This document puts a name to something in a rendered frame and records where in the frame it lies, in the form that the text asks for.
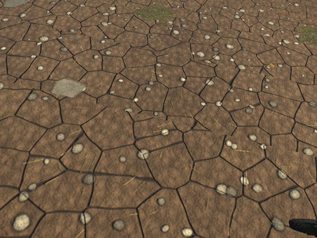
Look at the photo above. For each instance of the robot right hand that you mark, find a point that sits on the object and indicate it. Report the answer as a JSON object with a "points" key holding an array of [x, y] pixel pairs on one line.
{"points": [[304, 225]]}

